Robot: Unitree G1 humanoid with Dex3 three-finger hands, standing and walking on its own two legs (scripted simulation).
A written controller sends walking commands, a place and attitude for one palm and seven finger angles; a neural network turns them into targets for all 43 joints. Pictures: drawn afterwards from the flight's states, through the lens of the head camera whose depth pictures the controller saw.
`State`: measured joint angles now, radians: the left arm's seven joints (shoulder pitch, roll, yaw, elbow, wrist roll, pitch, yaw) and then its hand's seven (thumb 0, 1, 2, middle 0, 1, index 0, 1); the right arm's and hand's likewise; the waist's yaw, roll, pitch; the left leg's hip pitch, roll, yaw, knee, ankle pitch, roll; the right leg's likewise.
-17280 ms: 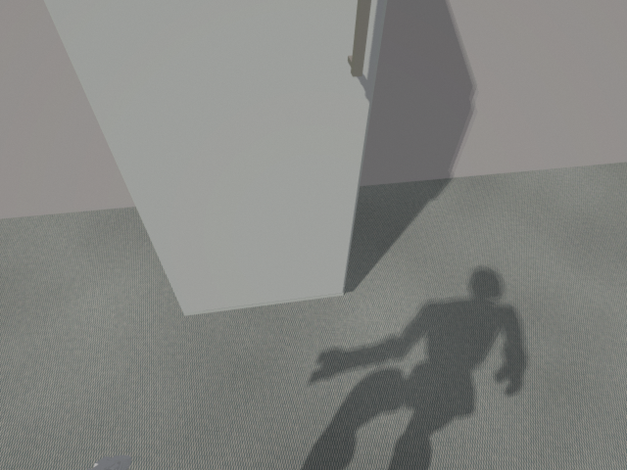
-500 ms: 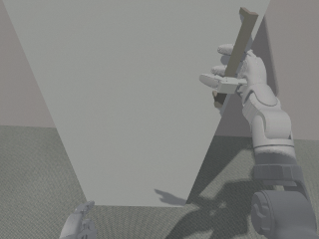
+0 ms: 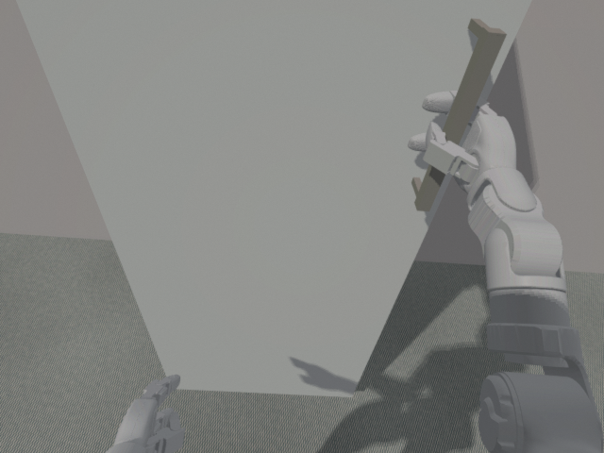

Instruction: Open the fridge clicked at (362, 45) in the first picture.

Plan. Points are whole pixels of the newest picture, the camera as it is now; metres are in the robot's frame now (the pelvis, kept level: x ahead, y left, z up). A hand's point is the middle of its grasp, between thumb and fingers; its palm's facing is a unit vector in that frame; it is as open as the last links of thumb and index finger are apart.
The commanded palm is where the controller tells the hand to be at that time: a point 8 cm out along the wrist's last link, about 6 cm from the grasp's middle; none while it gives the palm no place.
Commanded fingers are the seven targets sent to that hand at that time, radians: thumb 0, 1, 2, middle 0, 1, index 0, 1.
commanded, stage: grip the handle and tug to test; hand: right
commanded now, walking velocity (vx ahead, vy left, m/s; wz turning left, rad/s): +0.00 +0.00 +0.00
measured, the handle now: (446, 126) +0.45 -0.13 +0.27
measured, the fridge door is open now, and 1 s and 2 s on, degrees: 0 2 24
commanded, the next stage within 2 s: pull the door a little, standing still in 0.54 s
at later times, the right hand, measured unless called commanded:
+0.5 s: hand (433, 155) +0.39 -0.10 +0.26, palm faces -0.02 +1.00 -0.03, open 5.6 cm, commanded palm +0.34 -0.15 +0.26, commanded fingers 0.00 -0.90 -0.90 0.45 1.40 0.45 1.40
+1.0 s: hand (437, 167) +0.37 -0.11 +0.25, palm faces -0.04 +1.00 -0.06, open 5.9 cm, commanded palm +0.31 -0.16 +0.26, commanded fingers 0.00 -0.90 -0.90 0.45 1.40 0.45 1.40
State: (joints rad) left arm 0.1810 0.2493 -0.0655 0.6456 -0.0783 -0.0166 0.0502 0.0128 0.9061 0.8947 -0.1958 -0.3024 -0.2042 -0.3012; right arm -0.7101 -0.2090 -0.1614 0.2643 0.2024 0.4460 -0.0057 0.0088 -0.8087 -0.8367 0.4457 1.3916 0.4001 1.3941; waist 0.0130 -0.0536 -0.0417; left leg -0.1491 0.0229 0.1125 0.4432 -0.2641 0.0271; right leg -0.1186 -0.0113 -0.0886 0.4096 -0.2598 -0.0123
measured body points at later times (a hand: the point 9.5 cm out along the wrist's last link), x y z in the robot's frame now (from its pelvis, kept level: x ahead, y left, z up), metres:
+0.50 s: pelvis +0.02 +0.00 +0.00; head +0.00 +0.03 +0.45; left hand +0.21 +0.22 -0.09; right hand +0.39 -0.16 +0.26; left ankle -0.01 +0.10 -0.74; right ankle -0.02 -0.11 -0.74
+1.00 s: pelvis +0.04 +0.00 +0.00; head +0.01 +0.04 +0.44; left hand +0.24 +0.21 -0.08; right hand +0.37 -0.16 +0.26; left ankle -0.01 +0.10 -0.74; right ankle -0.02 -0.12 -0.74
